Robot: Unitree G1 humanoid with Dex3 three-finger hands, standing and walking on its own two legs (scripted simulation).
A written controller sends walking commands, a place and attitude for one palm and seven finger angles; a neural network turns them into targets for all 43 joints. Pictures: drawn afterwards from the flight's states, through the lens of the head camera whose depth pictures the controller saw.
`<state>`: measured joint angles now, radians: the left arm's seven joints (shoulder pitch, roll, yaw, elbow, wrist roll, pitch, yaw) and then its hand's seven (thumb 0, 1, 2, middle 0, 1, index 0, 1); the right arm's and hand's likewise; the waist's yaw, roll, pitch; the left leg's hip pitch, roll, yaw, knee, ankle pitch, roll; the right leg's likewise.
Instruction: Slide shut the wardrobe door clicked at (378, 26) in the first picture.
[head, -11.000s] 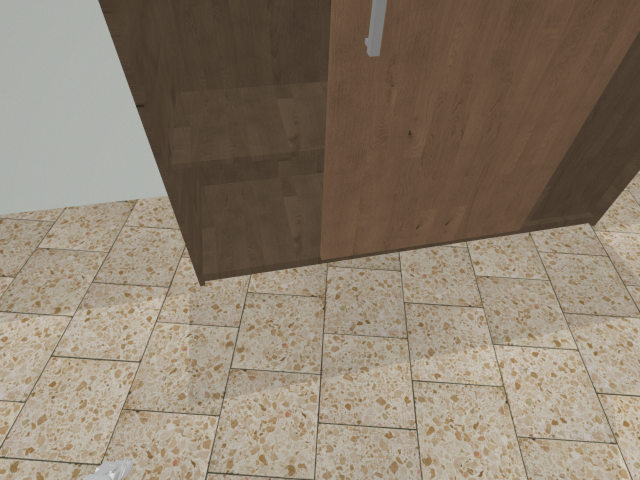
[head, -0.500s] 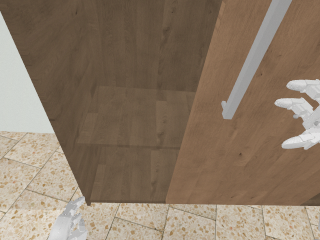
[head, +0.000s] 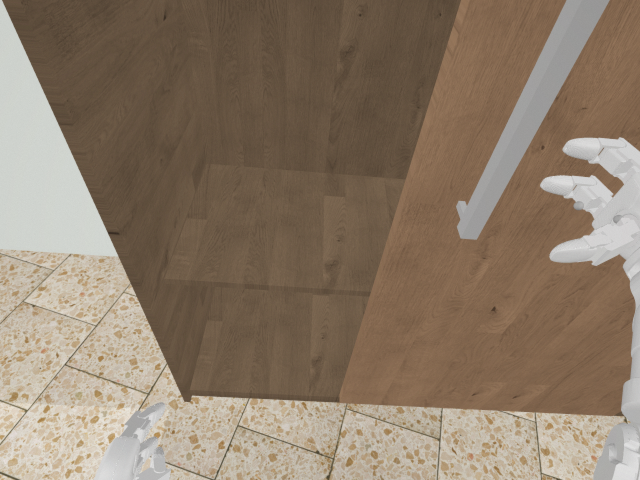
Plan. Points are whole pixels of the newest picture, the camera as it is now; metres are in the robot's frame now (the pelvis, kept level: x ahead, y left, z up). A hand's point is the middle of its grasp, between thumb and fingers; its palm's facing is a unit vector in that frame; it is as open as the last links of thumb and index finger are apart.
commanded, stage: move the hooked fingers beside the handle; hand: right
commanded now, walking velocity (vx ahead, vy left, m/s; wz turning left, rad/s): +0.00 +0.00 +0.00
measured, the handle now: (510, 127) +0.47 -0.18 +0.25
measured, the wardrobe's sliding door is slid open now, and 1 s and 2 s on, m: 0.46 0.46 0.46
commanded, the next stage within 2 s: feel for the door with the fingertips in 1.16 s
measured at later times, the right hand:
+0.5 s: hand (563, 184) +0.42 -0.24 +0.21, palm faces -0.01 +1.00 -0.04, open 14.0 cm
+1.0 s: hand (563, 193) +0.41 -0.24 +0.21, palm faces +0.00 +1.00 -0.04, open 14.0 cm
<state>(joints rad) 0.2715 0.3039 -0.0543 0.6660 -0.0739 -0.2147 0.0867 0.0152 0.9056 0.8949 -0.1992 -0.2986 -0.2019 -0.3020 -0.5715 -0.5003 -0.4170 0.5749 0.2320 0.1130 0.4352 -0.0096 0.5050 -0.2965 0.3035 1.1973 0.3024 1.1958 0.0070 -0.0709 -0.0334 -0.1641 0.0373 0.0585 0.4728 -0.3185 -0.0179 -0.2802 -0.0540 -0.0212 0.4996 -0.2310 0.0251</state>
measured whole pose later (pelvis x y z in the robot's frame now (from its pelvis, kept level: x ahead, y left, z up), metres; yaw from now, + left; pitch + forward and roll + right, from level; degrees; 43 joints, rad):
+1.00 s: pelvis +0.00 -0.01 +0.00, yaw +0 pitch +2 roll +1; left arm 0.29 0.30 -0.05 0.67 -0.07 -0.18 0.08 0.01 0.91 0.89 -0.20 -0.30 -0.20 -0.30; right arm -0.69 -0.51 -0.39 0.73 0.20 0.06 0.39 -0.01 0.51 -0.30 0.30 1.20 0.30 1.20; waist 0.02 -0.06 -0.04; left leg -0.19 0.04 0.05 0.47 -0.31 -0.03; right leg -0.32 -0.05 -0.03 0.52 -0.24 0.02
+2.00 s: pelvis +0.00 +0.00 +0.00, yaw +1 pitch +2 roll +0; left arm 0.30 0.29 -0.04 0.70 -0.07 -0.16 0.09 0.01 0.91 0.89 -0.20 -0.30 -0.20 -0.30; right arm -0.73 -0.45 -0.34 0.74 0.19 0.08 0.31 -0.01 0.50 -0.30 0.35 1.23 0.32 1.21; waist 0.03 -0.06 -0.04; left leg -0.18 0.03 0.05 0.47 -0.31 -0.02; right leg -0.30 -0.06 -0.03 0.51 -0.24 0.02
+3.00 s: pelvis +0.00 +0.00 +0.00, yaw +1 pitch +0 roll +0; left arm 0.25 0.27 -0.04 0.68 -0.07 -0.13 0.07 0.01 0.91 0.89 -0.20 -0.30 -0.20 -0.30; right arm -0.62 -0.33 -0.27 0.51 0.20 0.17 0.20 -0.01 0.51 -0.30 0.30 1.20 0.30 1.20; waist 0.01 -0.06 -0.04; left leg -0.15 0.04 0.04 0.46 -0.32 -0.02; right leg -0.26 -0.05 -0.03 0.49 -0.24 0.02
